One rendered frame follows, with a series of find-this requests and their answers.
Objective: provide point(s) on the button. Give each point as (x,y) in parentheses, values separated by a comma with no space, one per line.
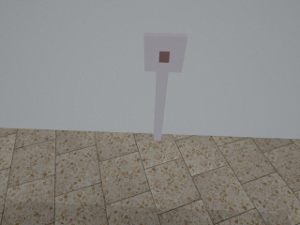
(164,57)

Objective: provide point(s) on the panel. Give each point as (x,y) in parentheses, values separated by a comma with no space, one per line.
(153,43)

